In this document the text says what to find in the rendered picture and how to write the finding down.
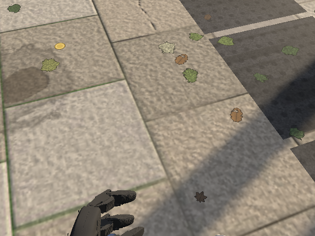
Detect robot left hand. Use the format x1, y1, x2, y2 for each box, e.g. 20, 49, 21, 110
67, 189, 145, 236

